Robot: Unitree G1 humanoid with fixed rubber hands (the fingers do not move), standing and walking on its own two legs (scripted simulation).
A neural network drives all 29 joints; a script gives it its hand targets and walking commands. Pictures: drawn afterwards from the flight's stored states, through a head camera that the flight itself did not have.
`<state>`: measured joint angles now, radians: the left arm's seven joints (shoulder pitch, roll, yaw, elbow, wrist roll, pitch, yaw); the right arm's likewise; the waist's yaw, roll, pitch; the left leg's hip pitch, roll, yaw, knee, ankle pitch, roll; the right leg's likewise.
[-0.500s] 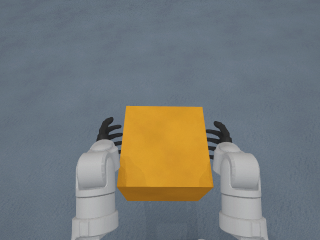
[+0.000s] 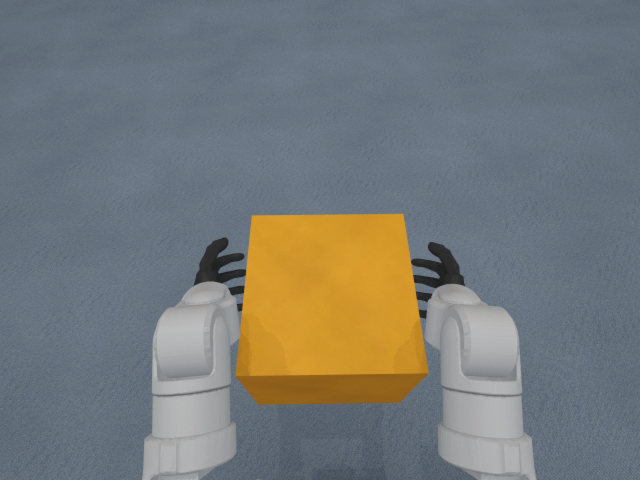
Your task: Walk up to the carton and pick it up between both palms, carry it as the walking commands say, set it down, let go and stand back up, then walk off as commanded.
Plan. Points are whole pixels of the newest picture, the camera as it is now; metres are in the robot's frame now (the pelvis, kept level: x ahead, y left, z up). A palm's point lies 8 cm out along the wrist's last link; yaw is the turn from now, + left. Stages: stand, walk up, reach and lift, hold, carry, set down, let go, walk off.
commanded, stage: carry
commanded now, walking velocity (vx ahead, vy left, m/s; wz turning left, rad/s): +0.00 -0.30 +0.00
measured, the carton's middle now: (328, 312) +0.33 +0.01 -0.01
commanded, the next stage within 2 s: none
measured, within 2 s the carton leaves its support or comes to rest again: neither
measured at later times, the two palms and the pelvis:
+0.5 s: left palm (227, 343) +0.26 +0.12 +0.06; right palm (474, 328) +0.27 -0.15 +0.07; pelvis -0.04 -0.04 -0.01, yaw +1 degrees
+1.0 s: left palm (307, 378) +0.22 +0.03 +0.08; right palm (578, 362) +0.23 -0.24 +0.08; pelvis -0.08 -0.13 -0.01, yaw +5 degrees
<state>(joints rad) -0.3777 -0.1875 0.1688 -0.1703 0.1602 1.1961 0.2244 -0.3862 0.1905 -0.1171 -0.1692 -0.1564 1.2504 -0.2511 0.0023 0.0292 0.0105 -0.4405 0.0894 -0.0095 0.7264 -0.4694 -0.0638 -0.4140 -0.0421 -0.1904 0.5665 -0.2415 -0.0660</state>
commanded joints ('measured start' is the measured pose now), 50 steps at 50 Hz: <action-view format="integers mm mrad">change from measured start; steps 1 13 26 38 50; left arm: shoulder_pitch -506 -517 -620 -448 -470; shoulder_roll -1028 -1014 -1053 -1007 -1011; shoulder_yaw -696 -719 -762 -674 -709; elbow -91 5 -75 -61 -14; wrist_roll -520 -478 -564 -493 -475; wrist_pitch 9 28 21 18 17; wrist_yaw -381 -373 -369 -375 -371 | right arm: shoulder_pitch -570 -496 -537 -531 -505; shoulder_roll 996 981 1012 980 970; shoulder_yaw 664 581 577 661 621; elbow -148 19 -48 -107 -31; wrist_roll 493 478 441 480 482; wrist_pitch -41 -24 -48 -28 -30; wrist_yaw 381 423 392 370 405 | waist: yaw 11 -35 -19 15 16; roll -203 179 294 -190 -175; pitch -544 -418 -510 -554 -488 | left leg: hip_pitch -201 273 408 -223 44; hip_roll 8 276 267 -12 -20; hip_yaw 100 -286 -132 140 158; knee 243 -384 -182 327 100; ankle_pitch -114 166 901 -97 17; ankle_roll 9 135 132 -27 30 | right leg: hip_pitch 569 -79 -11 547 235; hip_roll -257 -43 16 -210 -198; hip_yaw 155 43 159 181 210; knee -8 170 16 -7 -162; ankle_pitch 788 -171 -219 732 142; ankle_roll -106 32 80 -133 -117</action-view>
